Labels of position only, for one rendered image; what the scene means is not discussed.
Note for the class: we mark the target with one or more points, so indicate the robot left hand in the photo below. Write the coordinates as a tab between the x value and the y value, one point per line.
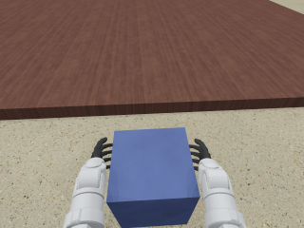
99	153

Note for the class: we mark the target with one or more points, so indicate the carton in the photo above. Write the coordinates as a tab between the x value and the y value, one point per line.
152	180

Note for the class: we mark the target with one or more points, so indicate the robot right hand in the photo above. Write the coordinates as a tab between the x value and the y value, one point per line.
202	154

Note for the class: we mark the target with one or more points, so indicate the left robot forearm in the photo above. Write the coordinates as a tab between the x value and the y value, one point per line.
87	202

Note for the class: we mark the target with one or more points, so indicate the right robot forearm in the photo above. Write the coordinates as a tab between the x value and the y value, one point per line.
221	209

